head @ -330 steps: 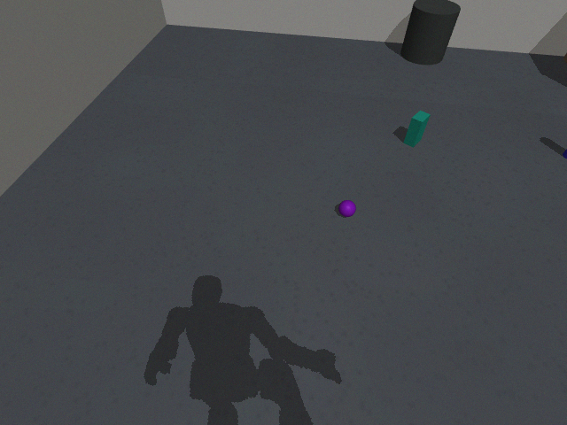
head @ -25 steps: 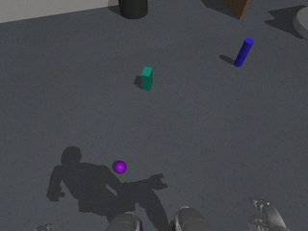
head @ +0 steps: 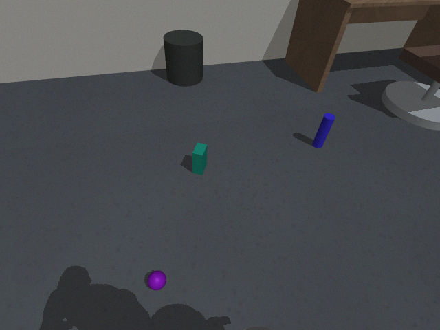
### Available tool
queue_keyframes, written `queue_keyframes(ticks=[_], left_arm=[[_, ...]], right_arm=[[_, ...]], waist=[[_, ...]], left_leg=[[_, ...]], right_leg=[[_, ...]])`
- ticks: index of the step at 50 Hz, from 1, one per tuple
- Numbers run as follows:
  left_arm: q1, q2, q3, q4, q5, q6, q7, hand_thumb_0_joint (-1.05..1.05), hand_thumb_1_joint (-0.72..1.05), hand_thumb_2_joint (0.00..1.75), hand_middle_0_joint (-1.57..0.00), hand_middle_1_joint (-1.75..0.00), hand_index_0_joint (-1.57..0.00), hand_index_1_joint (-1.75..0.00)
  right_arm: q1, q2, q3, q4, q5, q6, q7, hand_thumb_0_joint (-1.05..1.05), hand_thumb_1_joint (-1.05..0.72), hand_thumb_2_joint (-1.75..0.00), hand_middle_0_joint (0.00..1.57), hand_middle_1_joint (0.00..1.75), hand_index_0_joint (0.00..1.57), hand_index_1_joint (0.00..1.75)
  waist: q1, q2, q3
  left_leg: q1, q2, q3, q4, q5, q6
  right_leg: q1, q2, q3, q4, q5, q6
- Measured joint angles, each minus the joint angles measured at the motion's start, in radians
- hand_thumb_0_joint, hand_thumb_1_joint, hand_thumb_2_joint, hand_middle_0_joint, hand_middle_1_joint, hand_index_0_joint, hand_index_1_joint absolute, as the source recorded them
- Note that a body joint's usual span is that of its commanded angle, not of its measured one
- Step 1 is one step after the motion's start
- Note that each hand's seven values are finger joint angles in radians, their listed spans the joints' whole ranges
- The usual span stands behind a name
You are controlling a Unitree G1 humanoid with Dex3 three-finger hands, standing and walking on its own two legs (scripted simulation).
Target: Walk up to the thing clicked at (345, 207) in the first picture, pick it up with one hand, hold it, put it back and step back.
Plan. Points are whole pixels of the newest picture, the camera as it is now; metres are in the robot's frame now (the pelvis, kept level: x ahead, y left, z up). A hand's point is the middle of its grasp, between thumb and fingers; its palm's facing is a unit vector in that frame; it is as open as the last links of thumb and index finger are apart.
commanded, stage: walk up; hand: left
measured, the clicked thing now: (157, 280) +0.48 +0.23 -0.73
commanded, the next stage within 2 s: none
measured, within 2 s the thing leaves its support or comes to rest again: neither
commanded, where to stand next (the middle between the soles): +0.05 +0.01 m, yaw -2 degrees
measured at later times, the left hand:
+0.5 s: hand out of the picture +0.05 +0.31 -0.14, palm faces +0.04 -0.85 -0.53, open 7.4 cm
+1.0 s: hand out of the picture +0.04 +0.23 -0.16, palm faces -0.02 -0.93 -0.36, open 7.4 cm
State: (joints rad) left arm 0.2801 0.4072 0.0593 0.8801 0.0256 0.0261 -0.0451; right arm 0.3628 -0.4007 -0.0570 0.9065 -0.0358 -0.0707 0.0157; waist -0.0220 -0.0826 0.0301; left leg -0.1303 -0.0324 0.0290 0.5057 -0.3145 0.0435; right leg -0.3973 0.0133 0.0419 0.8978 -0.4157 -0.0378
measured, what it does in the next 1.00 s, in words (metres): steps on the spot: right foot, then left foot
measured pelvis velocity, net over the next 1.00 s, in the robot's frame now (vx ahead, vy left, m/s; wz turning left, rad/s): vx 0.01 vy -0.04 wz -0.02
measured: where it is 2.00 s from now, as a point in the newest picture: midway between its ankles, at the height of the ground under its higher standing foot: outside the picture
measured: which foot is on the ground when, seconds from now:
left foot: down 0.00-0.22, up 0.24-0.50, down 0.52-0.92, up 0.94-1.00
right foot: up 0.00-0.18, down 0.20-0.54, up 0.56-0.88, down 0.90-1.00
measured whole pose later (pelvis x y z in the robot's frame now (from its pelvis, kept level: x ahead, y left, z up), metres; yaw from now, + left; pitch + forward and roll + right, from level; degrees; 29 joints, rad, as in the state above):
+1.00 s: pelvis +0.01 -0.04 -0.02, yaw -1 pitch -4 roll +0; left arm 0.31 0.39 0.07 0.92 0.02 -0.05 -0.06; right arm 0.34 -0.47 -0.08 0.89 -0.02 -0.02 0.01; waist 0.02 0.01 0.12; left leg -0.30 0.05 -0.11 1.08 -0.51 0.05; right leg -0.32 -0.02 -0.04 0.70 -0.32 -0.01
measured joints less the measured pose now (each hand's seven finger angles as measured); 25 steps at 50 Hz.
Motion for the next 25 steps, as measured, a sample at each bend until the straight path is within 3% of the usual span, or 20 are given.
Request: queue_keyframes(ticks=[3, 6, 9, 10, 11, 13, 15, 19, 22, 25], left_arm=[[0.003, 0.015, 0.004, 0.017, -0.01, -0.016, -0.002, 0.01, 0.91, 0.9, -0.21, -0.3, -0.2, -0.3], [-0.008, 0.015, -0.004, 0.037, -0.034, -0.031, 0.022, 0.01, 0.91, 0.9, -0.21, -0.3, -0.2, -0.3], [-0.015, 0.003, -0.012, 0.051, -0.052, -0.042, 0.062, 0.01, 0.91, 0.9, -0.21, -0.3, -0.2, -0.3], [-0.016, 0.004, -0.011, 0.053, -0.051, -0.045, 0.071, 0.01, 0.91, 0.9, -0.21, -0.3, -0.2, -0.3], [-0.03, -0.007, -0.007, 0.061, -0.046, -0.046, 0.08, 0.01, 0.91, 0.9, -0.21, -0.3, -0.2, -0.3], [-0.062, -0.026, -0.01, 0.053, -0.034, -0.041, 0.09, 0.01, 0.91, 0.9, -0.21, -0.3, -0.2, -0.3], [-0.093, -0.036, -0.016, 0.025, -0.025, -0.039, 0.095, 0.01, 0.91, 0.9, -0.21, -0.3, -0.2, -0.3], [-0.134, -0.047, -0.011, -0.014, -0.013, -0.036, 0.105, 0.01, 0.9, 0.9, -0.21, -0.3, -0.21, -0.3], [-0.141, -0.04, 0.001, -0.024, 0.01, -0.031, 0.107, 0.01, 0.9, 0.9, -0.21, -0.3, -0.21, -0.3], [-0.143, -0.018, 0.02, -0.035, 0.046, -0.003, 0.083, 0.01, 0.9, 0.9, -0.21, -0.3, -0.21, -0.3]], right_arm=[[0.014, 0.002, 0.007, -0.008, 0.005, -0.003, -0.002, 0.01, -0.9, -0.9, 0.2, 0.3, 0.21, 0.3], [-0.016, 0.001, 0.01, -0.023, -0.003, 0.036, 0.001, 0.01, -0.9, -0.9, 0.2, 0.3, 0.21, 0.3], [-0.069, -0.007, 0.004, -0.064, -0.002, 0.098, 0.01, 0.01, -0.9, -0.9, 0.2, 0.3, 0.21, 0.3], [-0.085, -0.009, 0.001, -0.077, 0.005, 0.112, 0.013, 0.01, -0.9, -0.9, 0.2, 0.3, 0.21, 0.3], [-0.11, -0.015, -0.003, -0.083, 0.013, 0.125, 0.013, 0.01, -0.9, -0.9, 0.2, 0.3, 0.2, 0.3], [-0.154, -0.02, -0.012, -0.094, 0.026, 0.15, 0.006, 0.01, -0.9, -0.9, 0.2, 0.3, 0.2, 0.3], [-0.182, -0.021, -0.017, -0.108, 0.03, 0.171, 0.004, 0.01, -0.91, -0.9, 0.2, 0.3, 0.2, 0.3], [-0.192, -0.036, -0.029, -0.125, 0.019, 0.184, 0.018, 0.01, -0.91, -0.9, 0.2, 0.3, 0.2, 0.3], [-0.171, -0.044, -0.031, -0.111, 0.024, 0.178, 0.028, 0.0, -0.91, -0.9, 0.2, 0.3, 0.2, 0.3], [-0.115, -0.033, -0.019, -0.064, 0.039, 0.137, 0.03, 0.0, -0.91, -0.9, 0.2, 0.3, 0.2, 0.3]], waist=[[0.002, 0.0, 0.02], [0.003, 0.018, 0.06], [-0.003, 0.061, 0.104], [-0.001, 0.072, 0.113], [0.0, 0.106, 0.134], [0.0, 0.156, 0.169], [0.018, 0.17, 0.193], [0.035, 0.193, 0.192], [0.041, 0.193, 0.16], [0.043, 0.157, 0.098]], left_leg=[[0.032, 0.017, -0.001, -0.037, 0.015, -0.018], [0.027, 0.033, 0.004, -0.006, -0.004, -0.031], [-0.023, 0.052, 0.009, 0.118, -0.071, -0.04], [-0.05, 0.057, 0.012, 0.178, -0.104, -0.043], [-0.081, 0.074, -0.002, 0.247, -0.132, -0.038], [-0.17, 0.043, -0.083, 0.422, -0.213, -0.027], [-0.256, -0.012, -0.115, 0.612, -0.253, -0.031], [-0.345, -0.049, -0.168, 0.823, -0.184, -0.042], [-0.298, -0.015, -0.171, 0.734, -0.183, -0.05], [-0.162, 0.034, -0.094, 0.385, -0.271, -0.05]], right_leg=[[-0.042, -0.021, 0.014, -0.026, 0.046, 0.012], [-0.043, -0.056, -0.005, -0.125, 0.09, 0.032], [0.006, -0.063, -0.054, -0.279, 0.23, 0.051], [0.021, -0.057, -0.062, -0.32, 0.301, 0.05], [0.011, -0.04, -0.073, -0.301, 0.31, 0.045], [-0.019, -0.033, -0.093, -0.259, 0.286, 0.038], [-0.047, -0.053, -0.085, -0.248, 0.289, 0.034], [-0.095, -0.096, -0.079, -0.256, 0.32, 0.039], [-0.129, -0.122, -0.072, -0.241, 0.325, 0.046], [-0.167, -0.148, -0.064, -0.186, 0.265, 0.035]])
